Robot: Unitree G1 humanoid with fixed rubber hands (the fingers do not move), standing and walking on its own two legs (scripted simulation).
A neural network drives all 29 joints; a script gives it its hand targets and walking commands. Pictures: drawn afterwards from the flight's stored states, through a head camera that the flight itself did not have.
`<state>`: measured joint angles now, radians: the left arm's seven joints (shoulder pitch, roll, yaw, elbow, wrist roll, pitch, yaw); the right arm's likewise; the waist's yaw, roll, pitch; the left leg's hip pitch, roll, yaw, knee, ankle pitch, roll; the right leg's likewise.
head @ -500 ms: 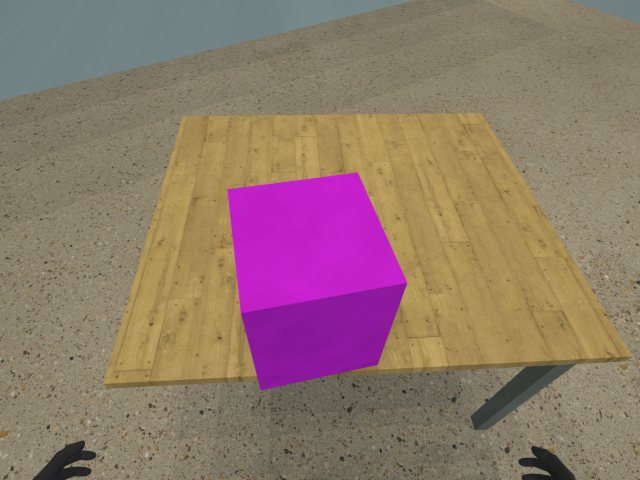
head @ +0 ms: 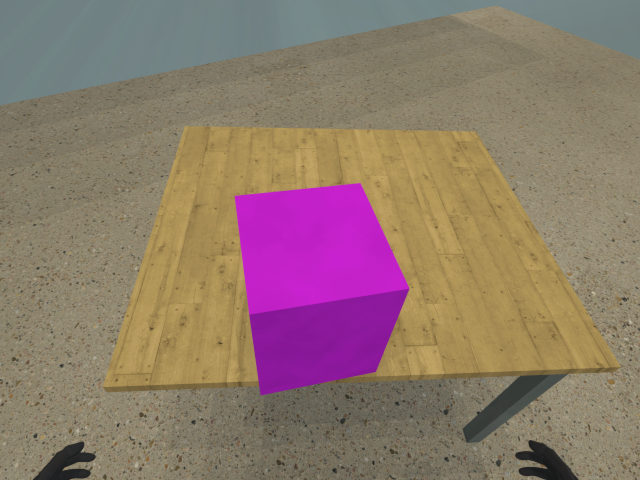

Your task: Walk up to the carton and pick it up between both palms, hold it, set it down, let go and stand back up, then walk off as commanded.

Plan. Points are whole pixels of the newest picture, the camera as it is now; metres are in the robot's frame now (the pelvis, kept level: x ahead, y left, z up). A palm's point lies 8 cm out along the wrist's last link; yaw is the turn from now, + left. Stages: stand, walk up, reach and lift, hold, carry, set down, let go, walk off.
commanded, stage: walk up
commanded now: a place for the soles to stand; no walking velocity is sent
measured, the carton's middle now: (310, 290) +0.42 +0.00 -0.04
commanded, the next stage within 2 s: reach and lift in 0.40 s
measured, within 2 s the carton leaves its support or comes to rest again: neither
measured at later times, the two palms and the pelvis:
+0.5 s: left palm out of the picture +0.13 +0.32 -0.09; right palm out of the picture +0.13 -0.33 -0.08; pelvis +0.00 +0.00 +0.00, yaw +0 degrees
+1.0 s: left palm (93, 466) +0.18 +0.26 -0.05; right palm out of the picture +0.15 -0.32 -0.07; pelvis +0.00 -0.01 +0.00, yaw +0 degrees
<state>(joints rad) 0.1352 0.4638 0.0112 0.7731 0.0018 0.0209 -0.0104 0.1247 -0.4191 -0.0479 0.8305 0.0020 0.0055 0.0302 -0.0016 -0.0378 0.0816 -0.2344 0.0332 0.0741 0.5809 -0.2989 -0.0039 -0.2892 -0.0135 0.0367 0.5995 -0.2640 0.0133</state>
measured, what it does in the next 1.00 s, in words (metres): stands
